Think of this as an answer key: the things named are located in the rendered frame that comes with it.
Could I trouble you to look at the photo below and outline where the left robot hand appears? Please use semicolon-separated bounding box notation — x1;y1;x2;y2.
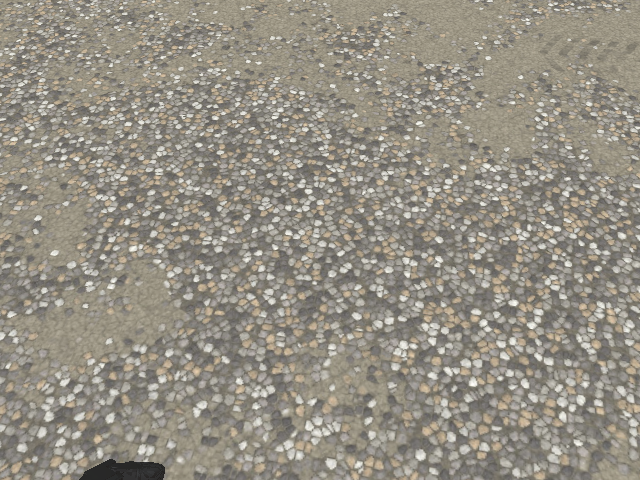
79;459;165;480

